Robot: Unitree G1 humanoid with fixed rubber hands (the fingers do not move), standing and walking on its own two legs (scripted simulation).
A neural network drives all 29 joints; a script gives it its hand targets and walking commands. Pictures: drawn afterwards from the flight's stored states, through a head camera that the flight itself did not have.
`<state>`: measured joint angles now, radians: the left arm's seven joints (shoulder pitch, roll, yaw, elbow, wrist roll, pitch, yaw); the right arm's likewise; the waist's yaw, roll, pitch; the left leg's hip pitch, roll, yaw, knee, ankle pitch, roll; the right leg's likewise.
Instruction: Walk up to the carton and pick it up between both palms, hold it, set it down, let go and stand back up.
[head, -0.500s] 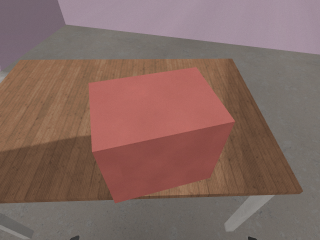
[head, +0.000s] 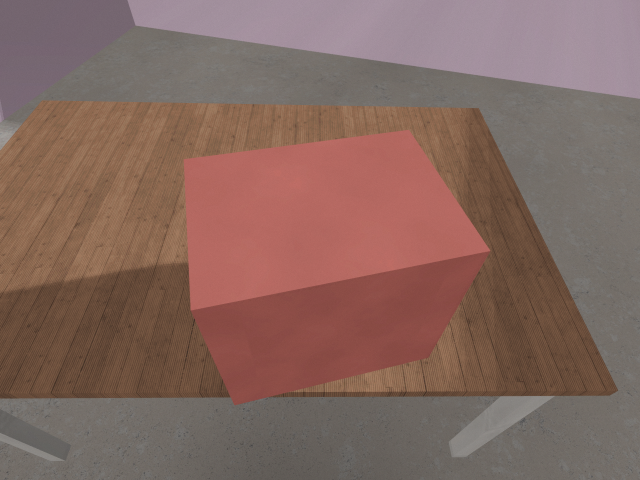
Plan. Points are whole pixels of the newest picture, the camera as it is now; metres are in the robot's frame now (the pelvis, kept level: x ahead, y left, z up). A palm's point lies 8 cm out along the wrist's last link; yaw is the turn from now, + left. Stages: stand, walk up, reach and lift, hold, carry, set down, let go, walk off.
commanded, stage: walk up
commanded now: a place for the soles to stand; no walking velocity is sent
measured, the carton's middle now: (320, 269) +0.40 +0.01 +0.01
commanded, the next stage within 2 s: stand in 0.94 s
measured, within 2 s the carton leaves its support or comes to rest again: neither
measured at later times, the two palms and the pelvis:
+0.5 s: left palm out of the picture +0.09 +0.26 -0.11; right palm out of the picture +0.10 -0.25 -0.11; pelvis +0.01 +0.00 +0.00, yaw +1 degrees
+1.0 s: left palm out of the picture +0.04 +0.25 -0.12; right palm out of the picture +0.09 -0.25 -0.11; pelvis +0.00 +0.00 +0.00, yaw +3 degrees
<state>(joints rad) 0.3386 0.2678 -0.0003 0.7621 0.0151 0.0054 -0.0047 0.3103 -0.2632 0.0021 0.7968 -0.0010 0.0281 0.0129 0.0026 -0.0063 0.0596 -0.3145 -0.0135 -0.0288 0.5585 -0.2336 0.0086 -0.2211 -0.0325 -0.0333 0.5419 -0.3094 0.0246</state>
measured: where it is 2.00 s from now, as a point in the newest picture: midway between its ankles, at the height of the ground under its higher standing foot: outside the picture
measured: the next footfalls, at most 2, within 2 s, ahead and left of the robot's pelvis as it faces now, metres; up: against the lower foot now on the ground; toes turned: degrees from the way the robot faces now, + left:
none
